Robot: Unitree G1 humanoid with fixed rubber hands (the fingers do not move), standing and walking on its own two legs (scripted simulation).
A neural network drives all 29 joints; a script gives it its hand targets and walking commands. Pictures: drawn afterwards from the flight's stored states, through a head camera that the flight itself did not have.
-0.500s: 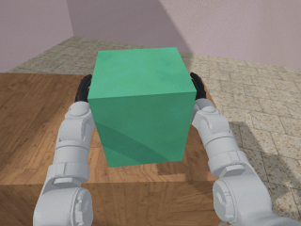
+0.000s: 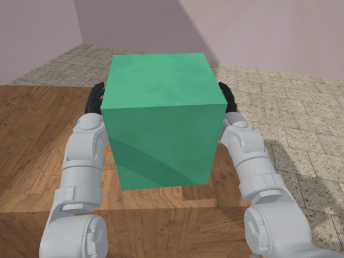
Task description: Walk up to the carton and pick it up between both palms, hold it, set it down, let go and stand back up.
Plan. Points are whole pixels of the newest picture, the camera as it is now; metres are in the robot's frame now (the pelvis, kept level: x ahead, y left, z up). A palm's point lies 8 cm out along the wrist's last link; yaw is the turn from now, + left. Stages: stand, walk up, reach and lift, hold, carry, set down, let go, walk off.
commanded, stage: reach and lift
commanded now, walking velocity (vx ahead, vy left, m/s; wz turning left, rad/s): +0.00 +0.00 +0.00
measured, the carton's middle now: (162, 122) +0.40 +0.02 +0.17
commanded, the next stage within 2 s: hold in 0.08 s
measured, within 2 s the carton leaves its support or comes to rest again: neither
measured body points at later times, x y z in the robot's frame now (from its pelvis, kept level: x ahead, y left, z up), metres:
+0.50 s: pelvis +0.00 +0.00 +0.00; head -0.05 +0.01 +0.45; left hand +0.38 +0.17 +0.21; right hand +0.39 -0.13 +0.22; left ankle +0.03 +0.12 -0.74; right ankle +0.03 -0.13 -0.74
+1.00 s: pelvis +0.00 +0.00 +0.00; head -0.05 +0.01 +0.45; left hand +0.38 +0.17 +0.21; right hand +0.39 -0.13 +0.22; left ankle +0.03 +0.12 -0.74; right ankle +0.03 -0.13 -0.74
